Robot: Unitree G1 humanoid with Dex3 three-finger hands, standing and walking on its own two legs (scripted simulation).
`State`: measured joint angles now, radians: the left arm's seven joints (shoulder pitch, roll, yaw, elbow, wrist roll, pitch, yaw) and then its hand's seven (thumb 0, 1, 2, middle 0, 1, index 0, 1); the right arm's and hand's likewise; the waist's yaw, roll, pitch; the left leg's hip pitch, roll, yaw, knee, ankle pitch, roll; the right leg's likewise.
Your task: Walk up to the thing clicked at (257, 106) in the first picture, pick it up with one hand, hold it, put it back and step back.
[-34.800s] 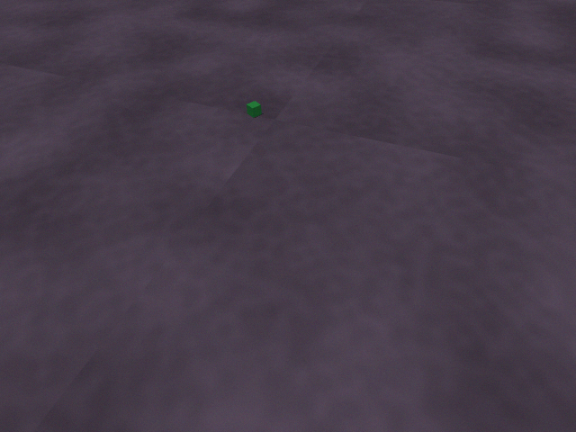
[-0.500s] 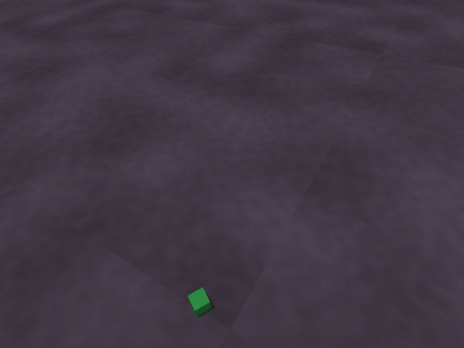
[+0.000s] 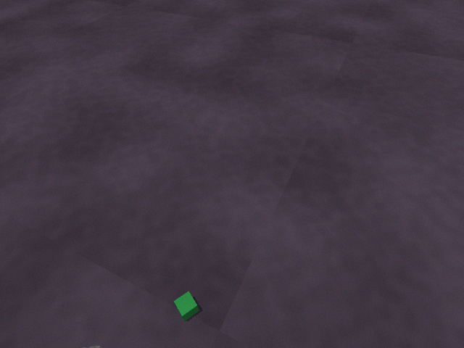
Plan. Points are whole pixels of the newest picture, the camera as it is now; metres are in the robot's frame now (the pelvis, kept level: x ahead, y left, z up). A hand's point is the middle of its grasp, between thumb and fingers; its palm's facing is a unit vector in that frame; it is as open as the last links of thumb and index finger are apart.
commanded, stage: stand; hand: left
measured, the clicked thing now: (186, 306) +0.45 +0.21 -0.74
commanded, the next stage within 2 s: none
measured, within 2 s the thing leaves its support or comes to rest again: neither
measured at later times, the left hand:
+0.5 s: hand out of the picture +0.04 +0.24 -0.15, palm faces +0.00 -0.93 -0.36, open 7.4 cm
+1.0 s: hand out of the picture +0.06 +0.24 -0.15, palm faces -0.01 -0.94 -0.34, open 7.4 cm
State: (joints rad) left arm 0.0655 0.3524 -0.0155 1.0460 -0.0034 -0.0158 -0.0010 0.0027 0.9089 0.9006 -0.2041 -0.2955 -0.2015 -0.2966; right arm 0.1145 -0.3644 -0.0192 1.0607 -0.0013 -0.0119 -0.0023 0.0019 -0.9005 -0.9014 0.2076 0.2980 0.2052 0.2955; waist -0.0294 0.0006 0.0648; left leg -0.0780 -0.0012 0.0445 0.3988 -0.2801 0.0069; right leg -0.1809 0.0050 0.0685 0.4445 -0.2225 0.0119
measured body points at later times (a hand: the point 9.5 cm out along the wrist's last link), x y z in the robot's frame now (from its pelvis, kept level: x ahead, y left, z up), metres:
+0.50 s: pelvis -0.03 -0.02 +0.01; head -0.02 -0.02 +0.46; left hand +0.04 +0.29 -0.12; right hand +0.06 -0.31 -0.13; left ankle -0.04 +0.11 -0.74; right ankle +0.01 -0.13 -0.74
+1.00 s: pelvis -0.02 -0.01 +0.01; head -0.01 -0.01 +0.46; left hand +0.06 +0.29 -0.12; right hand +0.05 -0.31 -0.13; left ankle -0.04 +0.11 -0.74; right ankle +0.01 -0.13 -0.74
